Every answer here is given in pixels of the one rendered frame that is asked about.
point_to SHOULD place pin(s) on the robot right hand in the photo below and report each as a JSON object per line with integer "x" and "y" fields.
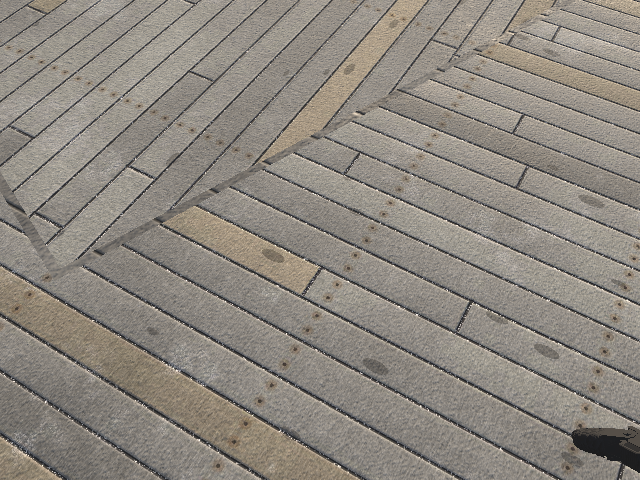
{"x": 616, "y": 444}

